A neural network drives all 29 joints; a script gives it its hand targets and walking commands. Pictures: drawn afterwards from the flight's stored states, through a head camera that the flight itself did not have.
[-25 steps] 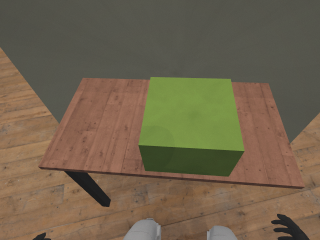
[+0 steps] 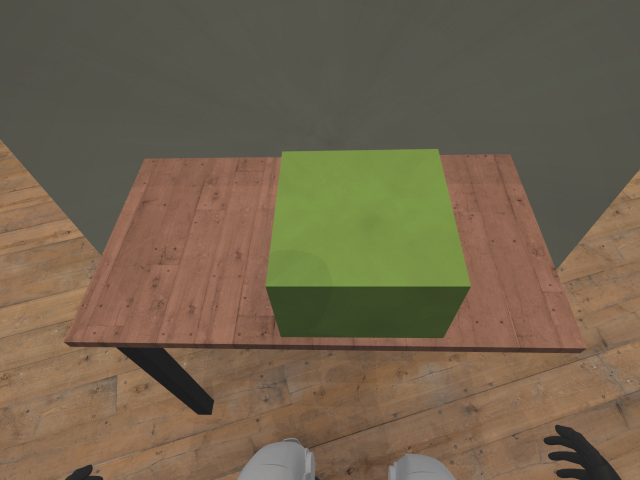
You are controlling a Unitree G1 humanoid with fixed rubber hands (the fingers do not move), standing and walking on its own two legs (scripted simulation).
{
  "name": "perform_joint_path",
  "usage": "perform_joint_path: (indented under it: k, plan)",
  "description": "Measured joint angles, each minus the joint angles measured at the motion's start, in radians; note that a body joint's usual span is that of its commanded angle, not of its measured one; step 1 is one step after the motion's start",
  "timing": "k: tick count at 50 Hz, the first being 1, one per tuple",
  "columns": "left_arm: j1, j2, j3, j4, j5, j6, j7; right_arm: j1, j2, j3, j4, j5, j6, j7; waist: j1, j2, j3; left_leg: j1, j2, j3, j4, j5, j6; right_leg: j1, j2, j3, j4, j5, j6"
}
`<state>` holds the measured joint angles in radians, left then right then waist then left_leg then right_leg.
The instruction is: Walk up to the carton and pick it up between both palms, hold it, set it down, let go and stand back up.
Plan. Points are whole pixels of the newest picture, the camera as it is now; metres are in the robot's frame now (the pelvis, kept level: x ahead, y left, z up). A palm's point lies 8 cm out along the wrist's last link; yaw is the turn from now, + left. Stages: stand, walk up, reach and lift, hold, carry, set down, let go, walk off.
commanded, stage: walk up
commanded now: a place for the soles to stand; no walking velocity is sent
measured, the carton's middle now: (360, 242) +0.45 -0.03 -0.03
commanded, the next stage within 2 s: reach and lift in 1.34 s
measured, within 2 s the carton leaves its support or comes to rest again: neither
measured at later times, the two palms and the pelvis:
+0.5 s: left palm out of the picture +0.07 +0.33 -0.08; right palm out of the picture +0.12 -0.32 -0.10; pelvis +0.00 +0.00 +0.00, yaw +0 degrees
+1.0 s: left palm out of the picture +0.08 +0.32 -0.08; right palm out of the picture +0.11 -0.34 -0.09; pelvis +0.00 -0.02 +0.00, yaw -1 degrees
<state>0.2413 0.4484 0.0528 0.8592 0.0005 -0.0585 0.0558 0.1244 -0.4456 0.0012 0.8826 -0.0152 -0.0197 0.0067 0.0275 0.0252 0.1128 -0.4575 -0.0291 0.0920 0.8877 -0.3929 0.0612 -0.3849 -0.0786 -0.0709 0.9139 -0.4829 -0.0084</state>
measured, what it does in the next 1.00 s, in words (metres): stands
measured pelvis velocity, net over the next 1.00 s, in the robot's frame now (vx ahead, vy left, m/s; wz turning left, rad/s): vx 0.00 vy -0.02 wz -0.01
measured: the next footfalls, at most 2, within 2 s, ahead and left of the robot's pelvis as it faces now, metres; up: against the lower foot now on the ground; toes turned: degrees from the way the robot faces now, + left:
none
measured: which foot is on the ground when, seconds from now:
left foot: down 0.00-1.00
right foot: down 0.00-1.00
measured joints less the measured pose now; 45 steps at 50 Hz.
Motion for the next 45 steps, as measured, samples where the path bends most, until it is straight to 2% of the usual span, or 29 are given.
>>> perform_joint_path:
  k: [4, 9, 30, 39, 45]
  plan:
    - [0.0, 0.0, -0.004, 0.0, 0.0, 0.0, 0.0, 0.0, -0.003, 0.0, 0.007, 0.0, -0.004, 0.002, 0.0, 0.008, -0.001, 0.003, 0.012, 0.0, -0.007, 0.004, -0.011, 0.0, 0.0, -0.001, 0.0, -0.004, 0.0]
    - [-0.001, 0.0, -0.017, 0.0, 0.0, 0.0, -0.002, 0.0, -0.001, 0.0, 0.029, 0.0, -0.026, 0.005, 0.0, 0.008, -0.001, 0.005, 0.011, 0.001, -0.011, 0.003, 0.004, 0.0, 0.0, -0.001, 0.0, -0.005, 0.0]
    - [-0.001, -0.002, -0.034, 0.0, 0.0, 0.0, -0.011, 0.0, 0.0, 0.0, 0.068, 0.0, -0.015, 0.005, 0.0, -0.006, -0.052, 0.007, 0.017, 0.001, -0.011, 0.01, -0.001, 0.0, 0.005, 0.0, 0.0, 0.0, 0.0]
    - [-0.001, -0.002, -0.035, 0.0, 0.0, 0.004, -0.017, 0.0, 0.001, 0.0, 0.1, 0.0, -0.045, 0.005, 0.0, -0.017, -0.052, 0.009, 0.024, 0.001, -0.013, 0.01, -0.001, 0.0, 0.012, -0.001, 0.0, 0.0, 0.0]
    - [-0.001, -0.003, -0.035, 0.0, 0.0, 0.004, -0.018, 0.0, 0.001, 0.0, 0.1, 0.0, -0.037, 0.005, 0.0, -0.021, -0.055, 0.012, 0.031, 0.0, -0.016, 0.014, -0.018, 0.0, 0.018, 0.0, 0.0, 0.003, 0.0]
